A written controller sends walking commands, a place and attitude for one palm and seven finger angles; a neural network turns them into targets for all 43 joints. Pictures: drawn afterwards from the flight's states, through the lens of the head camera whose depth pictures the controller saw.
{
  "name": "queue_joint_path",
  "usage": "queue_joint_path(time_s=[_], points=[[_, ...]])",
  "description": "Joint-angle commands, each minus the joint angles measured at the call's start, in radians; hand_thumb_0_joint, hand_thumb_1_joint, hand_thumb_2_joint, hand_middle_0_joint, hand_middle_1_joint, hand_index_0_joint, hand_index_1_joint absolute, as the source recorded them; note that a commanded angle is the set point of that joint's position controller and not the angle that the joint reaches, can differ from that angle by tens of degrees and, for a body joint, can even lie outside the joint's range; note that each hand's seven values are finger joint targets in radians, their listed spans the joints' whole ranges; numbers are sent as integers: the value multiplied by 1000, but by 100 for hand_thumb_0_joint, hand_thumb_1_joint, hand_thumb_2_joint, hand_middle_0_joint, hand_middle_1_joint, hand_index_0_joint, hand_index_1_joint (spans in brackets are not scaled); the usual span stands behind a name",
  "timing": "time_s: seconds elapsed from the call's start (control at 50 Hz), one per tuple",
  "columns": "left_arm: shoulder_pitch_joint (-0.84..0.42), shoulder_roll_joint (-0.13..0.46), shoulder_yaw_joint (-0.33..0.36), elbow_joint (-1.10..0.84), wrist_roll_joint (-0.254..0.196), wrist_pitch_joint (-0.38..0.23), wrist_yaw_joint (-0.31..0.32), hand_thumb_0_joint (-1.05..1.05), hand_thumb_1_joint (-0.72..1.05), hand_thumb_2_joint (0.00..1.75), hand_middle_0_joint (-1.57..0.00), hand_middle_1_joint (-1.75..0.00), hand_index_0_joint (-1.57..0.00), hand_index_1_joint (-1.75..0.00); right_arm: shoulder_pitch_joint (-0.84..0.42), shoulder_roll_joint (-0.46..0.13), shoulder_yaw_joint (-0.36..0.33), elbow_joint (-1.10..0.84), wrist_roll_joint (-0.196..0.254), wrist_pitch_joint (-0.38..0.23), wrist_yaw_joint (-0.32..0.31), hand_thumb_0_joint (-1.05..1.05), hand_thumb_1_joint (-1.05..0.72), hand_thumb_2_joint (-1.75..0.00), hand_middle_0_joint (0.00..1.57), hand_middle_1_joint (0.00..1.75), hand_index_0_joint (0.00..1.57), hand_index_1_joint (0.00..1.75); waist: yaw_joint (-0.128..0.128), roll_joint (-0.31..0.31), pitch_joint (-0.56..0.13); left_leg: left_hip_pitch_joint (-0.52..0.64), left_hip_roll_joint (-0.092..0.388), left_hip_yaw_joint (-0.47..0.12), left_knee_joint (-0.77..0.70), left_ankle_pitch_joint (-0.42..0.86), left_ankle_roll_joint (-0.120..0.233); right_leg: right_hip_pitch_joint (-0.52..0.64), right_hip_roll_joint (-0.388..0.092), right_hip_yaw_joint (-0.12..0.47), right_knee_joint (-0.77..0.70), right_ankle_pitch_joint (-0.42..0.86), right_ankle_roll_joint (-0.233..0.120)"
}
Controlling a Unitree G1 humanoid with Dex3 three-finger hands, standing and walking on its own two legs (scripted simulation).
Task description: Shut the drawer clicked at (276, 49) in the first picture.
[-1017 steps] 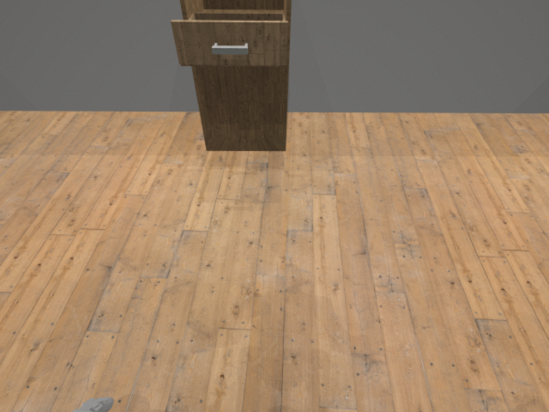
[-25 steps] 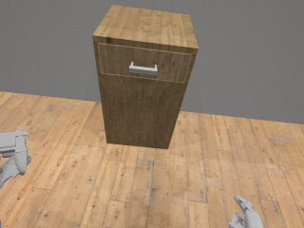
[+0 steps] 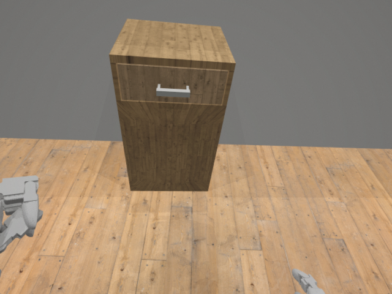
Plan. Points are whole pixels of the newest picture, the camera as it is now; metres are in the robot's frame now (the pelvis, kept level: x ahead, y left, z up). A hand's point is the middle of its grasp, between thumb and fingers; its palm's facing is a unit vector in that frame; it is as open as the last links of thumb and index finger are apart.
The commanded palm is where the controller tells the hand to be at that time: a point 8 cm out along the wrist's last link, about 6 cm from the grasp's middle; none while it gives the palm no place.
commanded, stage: stop stepping back and stand still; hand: left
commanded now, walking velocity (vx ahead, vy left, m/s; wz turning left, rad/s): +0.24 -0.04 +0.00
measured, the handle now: (173, 89) +0.87 +0.14 -0.02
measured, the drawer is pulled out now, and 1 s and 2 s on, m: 0.00 0.00 0.00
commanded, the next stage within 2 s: let the arm hang, fingers relaxed in 0.80 s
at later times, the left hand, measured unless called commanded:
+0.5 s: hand (56, 199) +0.21 +0.25 +0.15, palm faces +0.37 -0.80 -0.47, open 3.3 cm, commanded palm +0.15 +0.28 +0.19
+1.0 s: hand (72, 234) +0.21 +0.25 +0.04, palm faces +0.15 -0.85 -0.50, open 3.2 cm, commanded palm none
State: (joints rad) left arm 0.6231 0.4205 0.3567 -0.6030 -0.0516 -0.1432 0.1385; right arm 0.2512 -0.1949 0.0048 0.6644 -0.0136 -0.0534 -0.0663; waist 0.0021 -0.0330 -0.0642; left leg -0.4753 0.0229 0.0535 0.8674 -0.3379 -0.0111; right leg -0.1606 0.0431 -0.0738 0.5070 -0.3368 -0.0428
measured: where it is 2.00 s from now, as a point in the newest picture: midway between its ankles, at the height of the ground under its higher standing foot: outside the picture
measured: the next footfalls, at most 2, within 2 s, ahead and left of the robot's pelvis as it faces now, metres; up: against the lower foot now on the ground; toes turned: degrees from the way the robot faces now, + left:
left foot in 0.06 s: +0.08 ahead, +0.12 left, +0.00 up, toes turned +5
right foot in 0.36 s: +0.04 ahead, -0.12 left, +0.00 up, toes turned -4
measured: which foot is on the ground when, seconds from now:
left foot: up 0.00-0.04, down 0.06-1.00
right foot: down 0.00-0.06, up 0.08-0.34, down 0.36-1.00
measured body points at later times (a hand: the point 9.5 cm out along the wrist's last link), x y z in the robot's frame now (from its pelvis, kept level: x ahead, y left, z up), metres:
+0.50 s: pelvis +0.03 +0.00 +0.00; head +0.04 -0.01 +0.45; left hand +0.19 +0.29 +0.18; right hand +0.17 -0.23 -0.10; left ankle +0.04 +0.11 -0.73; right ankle +0.00 -0.12 -0.73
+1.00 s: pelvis +0.01 +0.00 +0.00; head +0.03 -0.03 +0.45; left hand +0.20 +0.29 +0.07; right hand +0.19 -0.25 -0.11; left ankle +0.04 +0.11 -0.73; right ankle +0.00 -0.12 -0.73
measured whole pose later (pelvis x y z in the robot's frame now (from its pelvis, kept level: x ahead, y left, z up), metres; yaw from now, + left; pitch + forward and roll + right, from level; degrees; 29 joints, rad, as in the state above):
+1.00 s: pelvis +0.01 +0.00 +0.00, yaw +2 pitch +1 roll -1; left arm 0.41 0.37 0.15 -0.01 0.01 -0.08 0.04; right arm 0.14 -0.30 -0.02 0.71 0.01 -0.05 0.01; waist 0.01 0.09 -0.01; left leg -0.36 0.03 0.05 0.60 -0.27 0.01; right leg -0.27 -0.03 -0.09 0.58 -0.33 0.00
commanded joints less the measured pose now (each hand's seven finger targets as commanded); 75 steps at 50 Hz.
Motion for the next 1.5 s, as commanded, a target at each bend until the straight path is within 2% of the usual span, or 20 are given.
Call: queue_joint_path(time_s=[0.0,0.02,0.04,0.06,0.12,0.18,0.28,0.32,0.36,0.38,0.42,0.54,0.66,0.86,0.88,0.94,1.02,1.12,1.22,1.48], points=[[-173,109,60,-168,20,-71,30,0,90,90,-140,-160,-140,-160,-136,-125,-33,-160,8,-84,-40,0,-90,-90,20,30,20,30,-42,118,160,287,36,10,-340,-54,41,-344,-218,141,-78,-324,-101],[-189,109,66,-220,20,-88,33,0,90,90,-140,-160,-140,-160,-114,-146,-31,-165,4,-101,-44,0,-90,-90,20,30,20,30,-41,322,149,327,96,-137,-519,-160,76,-371,-115,75,146,-269,-57],[-201,114,66,-281,29,-111,34,0,90,90,-140,-160,-140,-160,-119,-165,-34,-186,4,-115,-39,0,-90,-90,20,30,20,30,-35,540,150,381,285,-469,-643,-221,129,-495,-21,-8,391,-290,7],[-229,154,98,-320,42,-139,36,0,90,90,-140,-160,-140,-160,-106,-128,-17,-185,-10,-127,-30,0,-90,-90,20,30,20,30,-38,482,177,277,361,-608,-710,-209,199,-475,-12,74,562,-261,12],[-116,192,161,-339,31,-134,29,0,90,90,-140,-160,-140,-160,-85,-118,-33,-171,-11,-146,3,0,-90,-90,20,30,20,30,-13,192,99,152,322,-471,-687,-121,186,-332,-78,113,580,-107,28],[52,145,164,-284,21,-125,30,0,90,90,-140,-160,-140,-160,-98,-113,-40,-178,1,-146,21,0,-90,-90,20,30,20,30,3,219,46,78,236,-213,-674,-130,120,-139,-64,30,357,-34,38],[69,115,155,-129,16,-108,36,0,90,90,-140,-160,-140,-160,-90,-124,-45,-195,0,-99,3,0,-90,-90,20,30,20,30,-11,180,53,-13,190,-125,-614,-228,73,83,-23,-42,25,-79,27],[24,113,138,-83,20,-104,34,0,90,90,-140,-160,-140,-160,-85,-120,-51,-188,3,-81,-6,0,-90,-90,20,30,20,30,-25,5,72,14,108,-67,-443,-147,47,55,-84,74,-150,-63,-3],[-24,141,140,-97,4,-107,33,0,90,90,-140,-160,-140,-160,-79,-105,-44,-177,6,-78,-8,0,-90,-90,20,30,20,30,-41,-131,49,76,35,-26,-220,58,22,-34,-285,334,-241,96,-86],[-46,174,167,-99,3,-121,39,0,90,90,-140,-160,-140,-160,-75,-101,-36,-159,-2,-89,-9,0,-90,-90,20,30,20,30,-45,-97,31,127,35,-13,-234,116,18,-43,-302,291,-196,311,-88],[-19,105,104,-92,3,-105,27,0,90,90,-140,-160,-140,-160,-88,-111,-53,-158,18,-101,-15,0,-90,-90,20,30,20,30,-28,-143,-18,250,29,-29,-336,121,30,-72,-208,196,-135,200,-32],[-15,162,152,-273,25,-143,31,0,90,90,-140,-160,-140,-160,-132,-109,-42,-191,17,-112,-18,0,-90,-90,20,30,20,30,-5,170,-49,324,105,-86,-401,592,55,-16,-92,48,15,409,44],[96,128,169,-155,3,-149,30,0,90,90,-140,-160,-140,-160,-113,-104,-58,-210,27,-78,-4,0,-90,-90,20,30,20,30,-16,42,-75,274,50,-5,-321,504,20,68,-151,116,-50,655,23],[58,120,132,-166,2,-132,22,0,90,90,-140,-160,-140,-160,-135,-113,-54,-231,22,-64,-20,0,-90,-90,20,30,20,30,-10,38,-58,312,62,-21,-386,453,30,22,-123,94,-84,524,47],[-146,41,-254,665,87,34,-118,0,90,90,-140,-160,-140,-160,-215,-330,-102,-18,33,-95,78,0,-90,-90,20,30,20,30,-40,85,-2,238,93,-61,-239,561,38,-107,-219,45,66,644,15],[-199,-18,-249,745,82,119,-139,0,90,90,-128,-147,-128,-147,-117,-233,-83,-22,23,-14,79,0,-90,-90,20,30,20,30,-16,46,-36,172,120,-117,-303,257,56,-157,-167,65,24,188,22],[-323,6,-269,976,87,124,-136,0,90,90,-112,-130,-112,-130,-103,-228,-60,11,-8,25,72,0,-90,-90,20,30,20,30,-15,-223,4,166,70,-133,-292,211,66,-149,-197,95,-42,160,-17],[-349,-49,-310,1254,71,157,-121,0,90,90,-92,-108,-92,-108,-96,-180,-33,113,-20,53,67,0,-90,-90,20,30,20,30,0,121,83,112,94,-176,-469,173,72,-71,-131,64,-32,16,21],[-310,-75,-312,1456,65,151,-120,0,90,90,-72,-86,-72,-86,-45,-136,-38,209,-15,66,53,0,-90,-90,20,30,20,30,2,227,79,119,69,-152,-525,-59,52,-42,-131,71,-108,-40,1],[-334,-73,-308,1658,68,135,-118,0,90,90,-20,-30,-20,-30,69,-126,-61,365,-7,66,42,0,-90,-90,20,30,20,30,-23,0,141,231,75,-130,-504,-5,55,-165,-158,82,-201,-133,-18]])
